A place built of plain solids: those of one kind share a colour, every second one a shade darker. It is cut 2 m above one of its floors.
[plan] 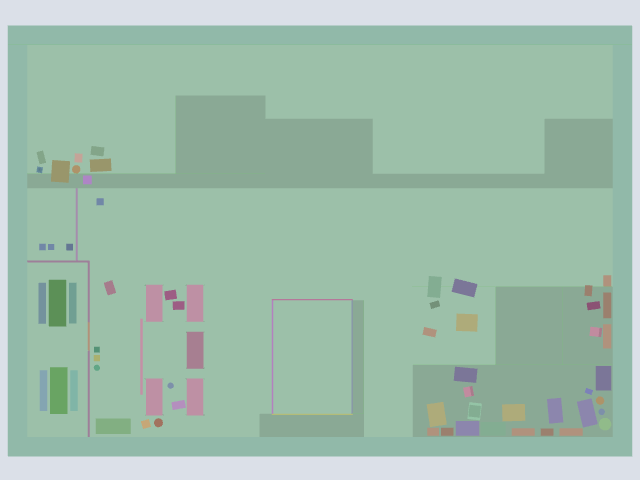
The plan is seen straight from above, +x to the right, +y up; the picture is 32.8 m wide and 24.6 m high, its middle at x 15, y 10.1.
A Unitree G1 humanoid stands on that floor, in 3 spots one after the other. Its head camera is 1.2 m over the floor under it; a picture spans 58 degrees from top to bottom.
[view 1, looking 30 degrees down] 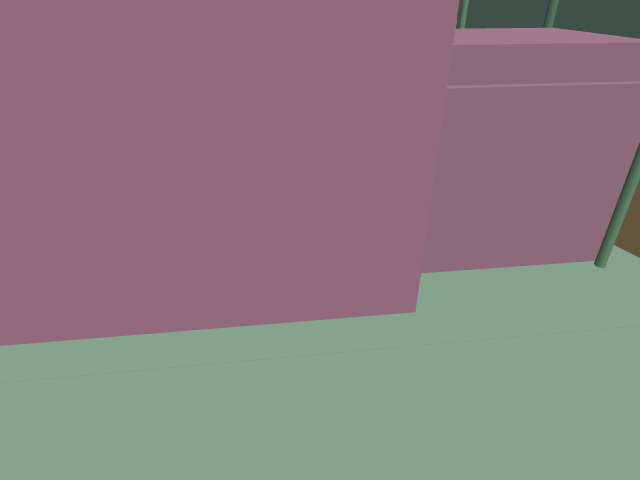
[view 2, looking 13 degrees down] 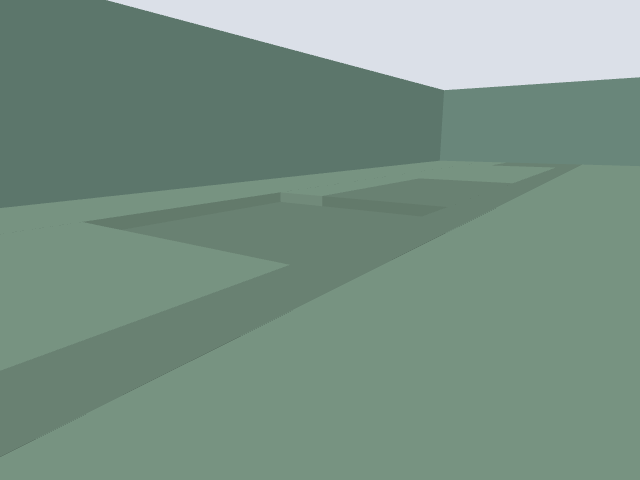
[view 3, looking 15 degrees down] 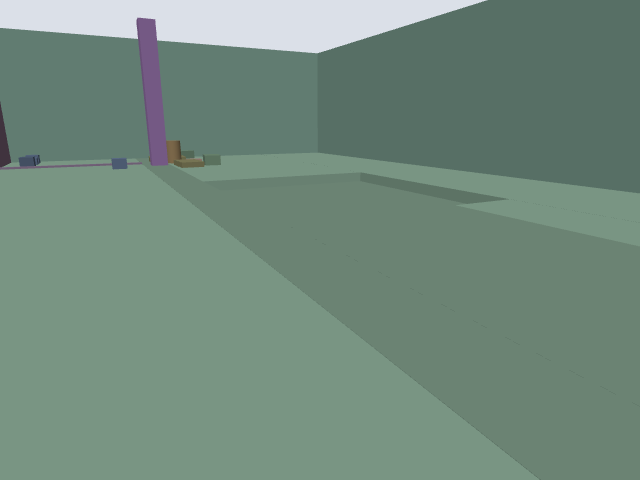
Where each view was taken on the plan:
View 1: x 4.40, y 2.75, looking -7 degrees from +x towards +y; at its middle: screenW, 1.62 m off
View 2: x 4.40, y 10.90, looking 35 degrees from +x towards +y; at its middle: floor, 6.34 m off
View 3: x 17.10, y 11.50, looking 153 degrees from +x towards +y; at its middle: floor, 4.63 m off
